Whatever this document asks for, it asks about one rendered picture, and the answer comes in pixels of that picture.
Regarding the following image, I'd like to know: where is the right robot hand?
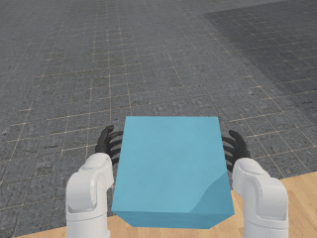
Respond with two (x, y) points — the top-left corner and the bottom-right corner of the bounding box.
(221, 129), (251, 173)

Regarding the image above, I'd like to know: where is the left robot hand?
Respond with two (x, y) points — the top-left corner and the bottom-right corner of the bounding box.
(94, 125), (124, 166)

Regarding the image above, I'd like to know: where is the right robot forearm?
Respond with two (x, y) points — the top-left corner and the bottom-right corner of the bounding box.
(232, 158), (289, 238)

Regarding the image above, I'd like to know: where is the left robot forearm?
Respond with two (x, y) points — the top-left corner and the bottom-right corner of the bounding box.
(65, 153), (114, 238)

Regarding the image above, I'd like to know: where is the carton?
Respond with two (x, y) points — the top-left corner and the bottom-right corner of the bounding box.
(111, 116), (235, 229)

